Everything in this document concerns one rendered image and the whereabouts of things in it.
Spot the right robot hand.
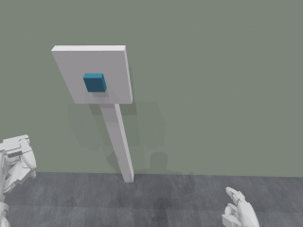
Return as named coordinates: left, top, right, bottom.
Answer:
left=222, top=186, right=259, bottom=227

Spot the left robot forearm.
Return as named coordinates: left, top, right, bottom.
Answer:
left=0, top=201, right=10, bottom=227

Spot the button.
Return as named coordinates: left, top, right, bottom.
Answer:
left=83, top=73, right=107, bottom=93

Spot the panel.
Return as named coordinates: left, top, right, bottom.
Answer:
left=51, top=45, right=134, bottom=183

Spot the left robot hand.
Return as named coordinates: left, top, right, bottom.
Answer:
left=0, top=134, right=37, bottom=202

